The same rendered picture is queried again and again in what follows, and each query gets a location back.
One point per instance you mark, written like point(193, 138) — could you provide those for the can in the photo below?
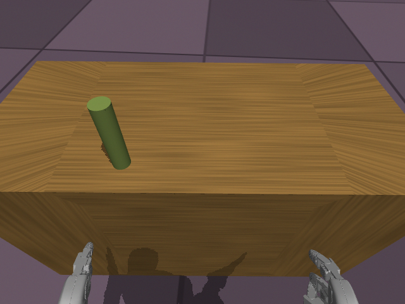
point(104, 118)

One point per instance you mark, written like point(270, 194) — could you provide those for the right robot hand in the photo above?
point(336, 291)

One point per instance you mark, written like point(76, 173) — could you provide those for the left robot hand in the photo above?
point(76, 288)

